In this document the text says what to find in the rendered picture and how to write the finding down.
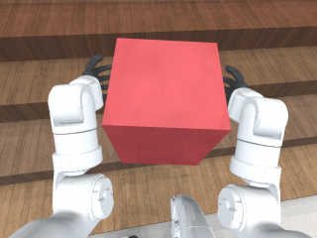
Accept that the right robot hand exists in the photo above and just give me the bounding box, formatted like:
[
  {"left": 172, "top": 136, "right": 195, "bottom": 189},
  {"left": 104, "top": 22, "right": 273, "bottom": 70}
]
[{"left": 222, "top": 65, "right": 248, "bottom": 108}]

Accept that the left robot forearm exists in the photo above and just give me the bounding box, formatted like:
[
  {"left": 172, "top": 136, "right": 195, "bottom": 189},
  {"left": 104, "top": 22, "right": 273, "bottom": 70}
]
[{"left": 48, "top": 75, "right": 104, "bottom": 199}]

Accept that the carton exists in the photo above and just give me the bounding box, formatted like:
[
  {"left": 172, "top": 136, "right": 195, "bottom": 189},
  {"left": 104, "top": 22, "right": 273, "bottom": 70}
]
[{"left": 102, "top": 38, "right": 231, "bottom": 166}]

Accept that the left robot hand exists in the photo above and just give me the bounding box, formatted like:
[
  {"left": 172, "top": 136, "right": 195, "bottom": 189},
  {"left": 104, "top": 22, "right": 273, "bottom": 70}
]
[{"left": 82, "top": 54, "right": 112, "bottom": 100}]

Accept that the right robot thigh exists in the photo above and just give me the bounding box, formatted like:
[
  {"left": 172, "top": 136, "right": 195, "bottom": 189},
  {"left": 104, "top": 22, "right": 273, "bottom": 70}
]
[{"left": 170, "top": 194, "right": 216, "bottom": 238}]

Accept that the right robot forearm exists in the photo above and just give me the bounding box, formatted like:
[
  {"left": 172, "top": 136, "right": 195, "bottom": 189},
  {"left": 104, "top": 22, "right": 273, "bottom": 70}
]
[{"left": 228, "top": 87, "right": 288, "bottom": 220}]

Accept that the right robot upper arm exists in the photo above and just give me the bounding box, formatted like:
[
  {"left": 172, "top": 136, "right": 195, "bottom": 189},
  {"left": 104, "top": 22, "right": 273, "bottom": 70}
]
[{"left": 217, "top": 184, "right": 312, "bottom": 238}]

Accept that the robot right shin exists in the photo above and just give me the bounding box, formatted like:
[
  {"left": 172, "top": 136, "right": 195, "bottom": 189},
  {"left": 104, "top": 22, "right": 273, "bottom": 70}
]
[{"left": 171, "top": 194, "right": 183, "bottom": 238}]

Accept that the left robot upper arm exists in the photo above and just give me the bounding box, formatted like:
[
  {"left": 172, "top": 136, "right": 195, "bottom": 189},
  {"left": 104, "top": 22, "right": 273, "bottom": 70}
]
[{"left": 8, "top": 174, "right": 114, "bottom": 238}]

